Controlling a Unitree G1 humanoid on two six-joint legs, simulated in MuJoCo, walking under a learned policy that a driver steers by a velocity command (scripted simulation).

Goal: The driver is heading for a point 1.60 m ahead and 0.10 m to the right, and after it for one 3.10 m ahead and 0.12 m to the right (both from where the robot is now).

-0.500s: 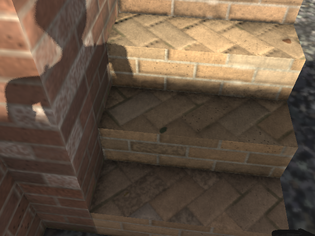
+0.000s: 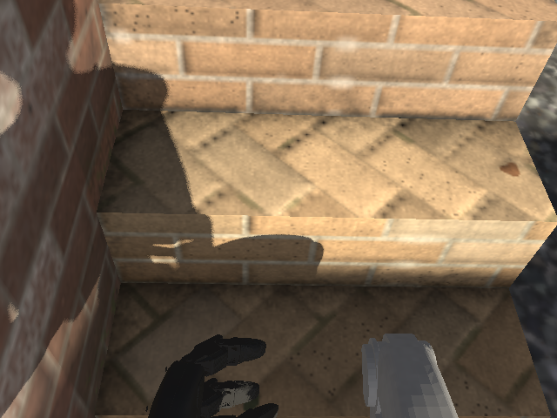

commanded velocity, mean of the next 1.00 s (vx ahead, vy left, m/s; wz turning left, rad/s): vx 1.00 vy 0.00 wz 0.00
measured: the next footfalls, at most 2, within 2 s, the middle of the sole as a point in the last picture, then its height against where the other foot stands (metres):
right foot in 0.10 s outside the picture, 0.21 m higher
left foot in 0.46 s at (194, 359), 0.21 m higher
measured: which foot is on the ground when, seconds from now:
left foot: down 0.00-0.12, up 0.14-0.44, down 0.46-1.00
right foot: up 0.00-0.08, down 0.10-0.48, up 0.50-0.98, down 1.00-1.00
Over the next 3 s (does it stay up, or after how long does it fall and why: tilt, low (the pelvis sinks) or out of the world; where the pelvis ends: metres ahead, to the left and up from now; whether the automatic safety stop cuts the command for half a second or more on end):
falls after 2.54 s (tilt)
